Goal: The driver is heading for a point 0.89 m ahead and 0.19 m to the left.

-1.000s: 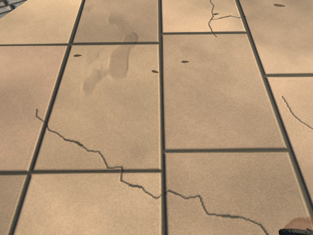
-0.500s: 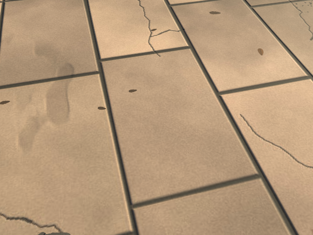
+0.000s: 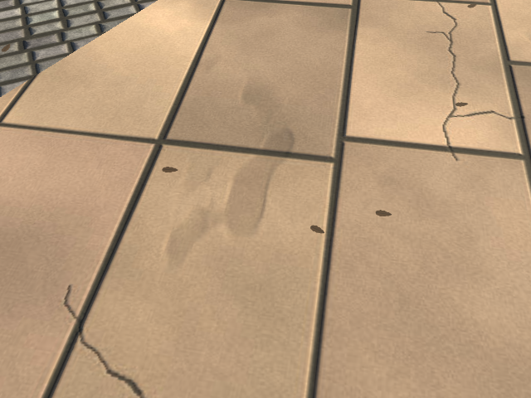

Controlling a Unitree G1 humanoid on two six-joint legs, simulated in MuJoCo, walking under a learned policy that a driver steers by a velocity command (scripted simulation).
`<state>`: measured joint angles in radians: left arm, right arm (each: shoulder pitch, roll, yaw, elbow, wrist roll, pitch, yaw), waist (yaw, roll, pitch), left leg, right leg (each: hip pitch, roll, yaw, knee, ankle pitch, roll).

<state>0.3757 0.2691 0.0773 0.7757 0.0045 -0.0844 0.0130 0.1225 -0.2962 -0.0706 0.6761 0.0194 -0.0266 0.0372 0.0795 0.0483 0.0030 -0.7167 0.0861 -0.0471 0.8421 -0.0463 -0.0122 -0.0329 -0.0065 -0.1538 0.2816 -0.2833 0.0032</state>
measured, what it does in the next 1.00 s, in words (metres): walks ahead, turning left: left foot, then right foot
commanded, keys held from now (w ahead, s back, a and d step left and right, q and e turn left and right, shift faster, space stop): w+q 0.58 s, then w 0.32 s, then w+e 0.10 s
